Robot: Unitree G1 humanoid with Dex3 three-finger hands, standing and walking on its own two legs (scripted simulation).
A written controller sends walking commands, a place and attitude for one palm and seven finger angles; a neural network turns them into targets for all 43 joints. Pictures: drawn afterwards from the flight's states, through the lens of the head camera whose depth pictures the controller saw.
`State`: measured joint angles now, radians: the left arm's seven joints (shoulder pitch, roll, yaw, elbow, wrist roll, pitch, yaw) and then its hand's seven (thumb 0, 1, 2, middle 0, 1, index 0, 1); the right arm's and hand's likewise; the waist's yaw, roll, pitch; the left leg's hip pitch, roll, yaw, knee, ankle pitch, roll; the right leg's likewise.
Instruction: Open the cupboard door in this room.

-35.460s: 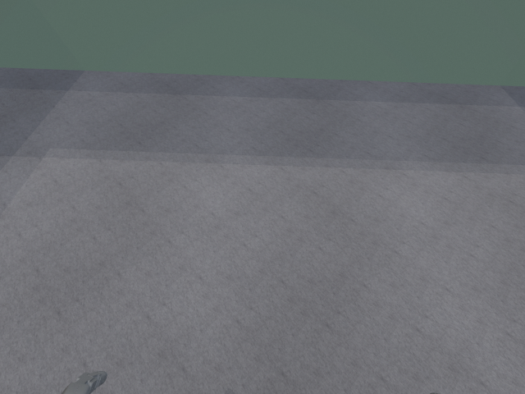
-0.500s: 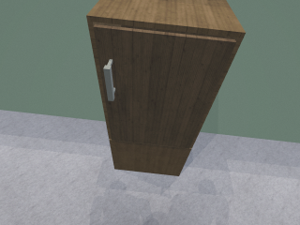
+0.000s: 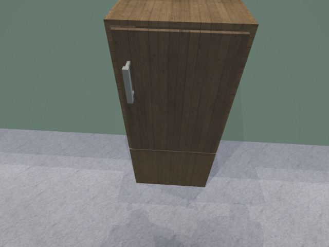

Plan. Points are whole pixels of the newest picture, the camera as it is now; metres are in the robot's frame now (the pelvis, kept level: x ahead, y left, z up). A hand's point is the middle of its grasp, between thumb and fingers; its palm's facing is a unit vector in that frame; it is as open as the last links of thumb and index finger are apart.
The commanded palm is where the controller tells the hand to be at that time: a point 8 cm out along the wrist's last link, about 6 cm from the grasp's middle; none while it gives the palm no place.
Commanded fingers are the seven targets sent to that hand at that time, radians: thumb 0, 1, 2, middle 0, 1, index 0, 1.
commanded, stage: come to a stop and stand still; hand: left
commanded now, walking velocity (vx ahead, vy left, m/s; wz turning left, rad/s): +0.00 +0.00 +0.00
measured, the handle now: (129, 82) +0.62 +0.16 +0.07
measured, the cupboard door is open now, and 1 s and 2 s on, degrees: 0 0 0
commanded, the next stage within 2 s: look again from close up in 0.36 s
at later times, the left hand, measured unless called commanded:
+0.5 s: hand out of the picture -0.05 +0.17 -0.17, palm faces +0.04 -0.98 -0.17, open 7.4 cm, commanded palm none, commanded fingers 0.00 0.90 0.90 -0.20 -0.30 -0.20 -0.30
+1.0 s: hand out of the picture -0.04 +0.17 -0.17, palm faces +0.04 -0.98 -0.19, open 7.4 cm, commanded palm none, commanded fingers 0.00 0.90 0.90 -0.20 -0.30 -0.20 -0.30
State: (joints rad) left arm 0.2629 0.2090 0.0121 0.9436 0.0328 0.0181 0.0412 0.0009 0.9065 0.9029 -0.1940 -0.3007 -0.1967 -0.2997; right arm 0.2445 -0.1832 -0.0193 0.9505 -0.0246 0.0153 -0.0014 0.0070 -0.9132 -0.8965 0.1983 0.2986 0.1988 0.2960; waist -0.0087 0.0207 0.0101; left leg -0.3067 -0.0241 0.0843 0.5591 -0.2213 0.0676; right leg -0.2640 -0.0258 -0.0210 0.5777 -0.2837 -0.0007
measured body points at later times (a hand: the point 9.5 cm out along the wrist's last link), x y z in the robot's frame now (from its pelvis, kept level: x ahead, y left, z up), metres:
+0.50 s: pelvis -0.03 +0.00 +0.01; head -0.04 +0.01 +0.46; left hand -0.05 +0.22 -0.16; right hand +0.00 -0.24 -0.14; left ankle +0.06 +0.08 -0.73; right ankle +0.02 -0.13 -0.73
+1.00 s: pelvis -0.03 -0.01 +0.01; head -0.04 +0.00 +0.46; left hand -0.04 +0.22 -0.15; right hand -0.02 -0.24 -0.15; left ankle +0.05 +0.08 -0.73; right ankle +0.02 -0.13 -0.73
